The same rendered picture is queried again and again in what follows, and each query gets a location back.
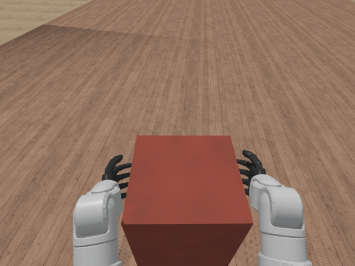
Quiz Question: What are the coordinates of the carton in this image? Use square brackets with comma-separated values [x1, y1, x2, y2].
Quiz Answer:
[121, 135, 253, 266]

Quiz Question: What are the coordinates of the robot left hand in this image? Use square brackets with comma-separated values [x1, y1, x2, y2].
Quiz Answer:
[102, 155, 132, 199]

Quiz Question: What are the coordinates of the robot right forearm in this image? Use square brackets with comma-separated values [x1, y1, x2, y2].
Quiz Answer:
[249, 174, 312, 266]

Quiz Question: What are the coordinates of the robot right hand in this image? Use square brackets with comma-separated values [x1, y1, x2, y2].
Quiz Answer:
[237, 150, 266, 196]

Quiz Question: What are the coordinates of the robot left forearm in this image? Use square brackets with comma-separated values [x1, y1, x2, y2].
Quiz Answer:
[73, 180, 123, 266]

